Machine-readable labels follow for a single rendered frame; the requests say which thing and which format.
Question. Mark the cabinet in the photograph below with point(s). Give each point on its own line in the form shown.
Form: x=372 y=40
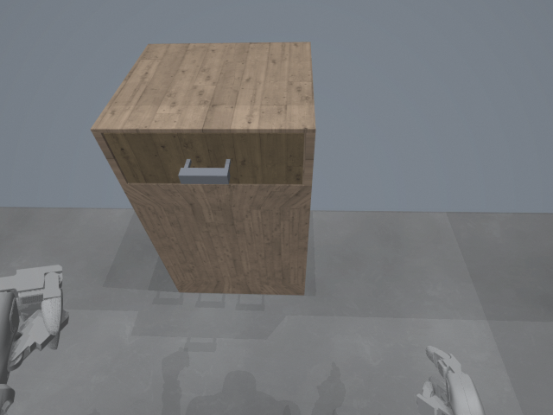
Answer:
x=221 y=238

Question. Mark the drawer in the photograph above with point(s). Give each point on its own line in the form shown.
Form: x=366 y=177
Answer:
x=256 y=158

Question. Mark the handle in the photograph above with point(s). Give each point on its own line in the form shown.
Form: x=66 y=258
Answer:
x=189 y=175

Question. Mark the robot left hand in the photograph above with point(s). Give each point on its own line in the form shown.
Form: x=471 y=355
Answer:
x=35 y=294

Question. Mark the robot right hand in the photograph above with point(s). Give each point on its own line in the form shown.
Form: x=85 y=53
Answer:
x=458 y=396

